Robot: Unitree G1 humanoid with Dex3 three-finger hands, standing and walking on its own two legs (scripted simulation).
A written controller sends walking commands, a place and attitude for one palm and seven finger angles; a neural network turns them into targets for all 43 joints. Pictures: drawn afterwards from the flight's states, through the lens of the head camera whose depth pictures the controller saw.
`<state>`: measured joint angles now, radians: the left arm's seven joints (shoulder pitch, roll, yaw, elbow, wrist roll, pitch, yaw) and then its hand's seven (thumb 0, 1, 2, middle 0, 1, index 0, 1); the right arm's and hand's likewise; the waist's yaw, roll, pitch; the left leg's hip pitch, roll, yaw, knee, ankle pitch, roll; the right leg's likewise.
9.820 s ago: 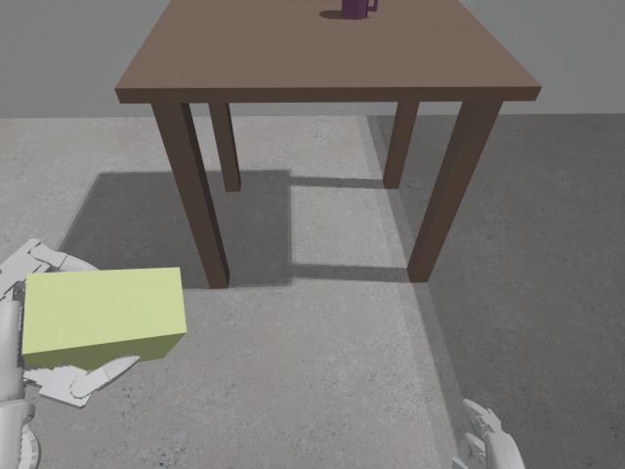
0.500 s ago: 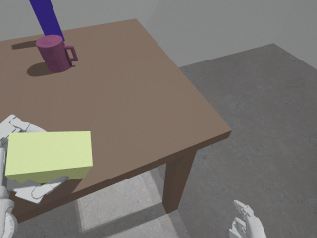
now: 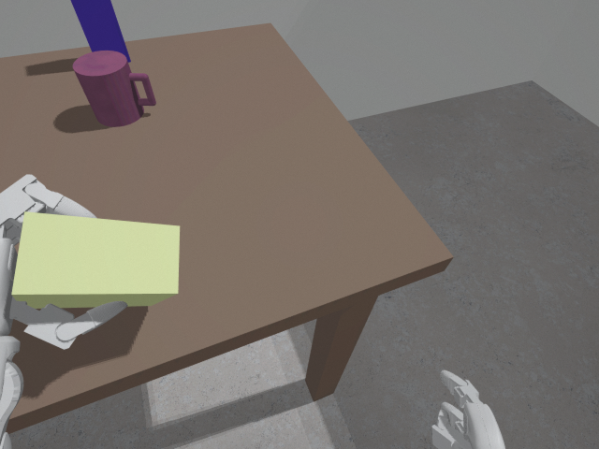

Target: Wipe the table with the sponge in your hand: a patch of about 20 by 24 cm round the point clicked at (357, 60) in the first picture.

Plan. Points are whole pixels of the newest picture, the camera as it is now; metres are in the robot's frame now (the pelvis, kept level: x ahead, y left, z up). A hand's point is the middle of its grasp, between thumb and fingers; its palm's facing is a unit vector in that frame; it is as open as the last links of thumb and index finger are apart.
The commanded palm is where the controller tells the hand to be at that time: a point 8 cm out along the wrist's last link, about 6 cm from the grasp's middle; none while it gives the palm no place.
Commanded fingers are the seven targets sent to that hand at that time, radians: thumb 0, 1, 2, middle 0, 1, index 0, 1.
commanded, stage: look again from close up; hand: left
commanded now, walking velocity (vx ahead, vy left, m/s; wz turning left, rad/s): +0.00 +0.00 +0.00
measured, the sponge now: (122, 268) +0.25 +0.22 +0.16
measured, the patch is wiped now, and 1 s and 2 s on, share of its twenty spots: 0.00 0.00 0.00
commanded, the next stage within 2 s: shuffle to correct the standing spot in 0.28 s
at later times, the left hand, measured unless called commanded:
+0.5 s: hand (29, 300) +0.20 +0.28 +0.17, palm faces +0.38 -0.86 -0.35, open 10.7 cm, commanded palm +0.14 +0.30 +0.18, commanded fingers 0.00 0.10 1.30 -1.20 -1.60 -1.20 -1.60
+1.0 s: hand (75, 337) +0.17 +0.22 +0.17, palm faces +0.34 -0.84 -0.42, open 10.6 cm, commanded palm +0.11 +0.26 +0.18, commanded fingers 0.00 0.10 1.30 -1.20 -1.60 -1.20 -1.60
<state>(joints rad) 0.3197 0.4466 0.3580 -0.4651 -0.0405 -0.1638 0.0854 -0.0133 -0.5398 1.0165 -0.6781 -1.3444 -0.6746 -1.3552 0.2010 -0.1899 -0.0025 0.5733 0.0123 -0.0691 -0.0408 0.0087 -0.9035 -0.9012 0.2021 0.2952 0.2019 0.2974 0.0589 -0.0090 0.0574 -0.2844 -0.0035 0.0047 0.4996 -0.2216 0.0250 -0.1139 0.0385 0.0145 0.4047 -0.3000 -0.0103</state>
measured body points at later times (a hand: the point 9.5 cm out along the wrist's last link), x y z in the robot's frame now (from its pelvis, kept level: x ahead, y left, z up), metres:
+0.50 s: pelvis -0.04 +0.03 +0.00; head -0.03 +0.05 +0.45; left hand +0.17 +0.32 +0.18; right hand +0.12 -0.20 -0.08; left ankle +0.02 +0.10 -0.74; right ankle -0.05 -0.11 -0.74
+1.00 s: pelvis -0.05 -0.02 +0.00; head -0.01 -0.01 +0.45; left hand +0.15 +0.26 +0.19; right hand +0.15 -0.24 -0.07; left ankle +0.02 +0.10 -0.74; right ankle -0.05 -0.11 -0.74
